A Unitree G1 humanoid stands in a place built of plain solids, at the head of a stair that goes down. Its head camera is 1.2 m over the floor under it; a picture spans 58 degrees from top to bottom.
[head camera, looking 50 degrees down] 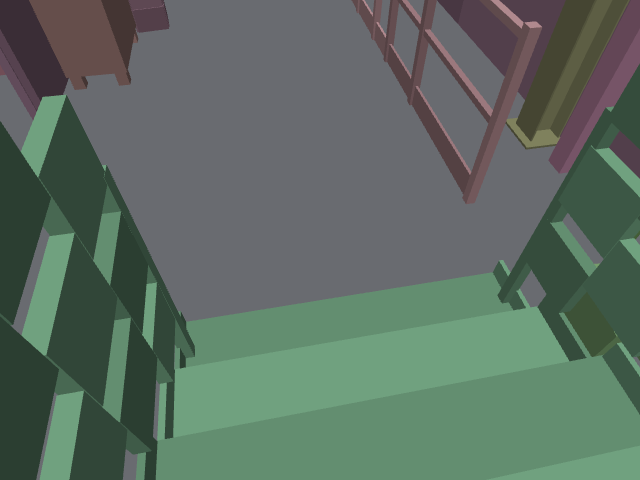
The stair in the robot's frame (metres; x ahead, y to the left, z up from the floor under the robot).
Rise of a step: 0.17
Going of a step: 0.30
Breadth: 1.50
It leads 11 degrees to the left of straight ahead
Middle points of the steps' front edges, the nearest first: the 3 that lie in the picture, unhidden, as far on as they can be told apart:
0.51 -0.23 -0.17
0.80 -0.18 -0.34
1.10 -0.12 -0.51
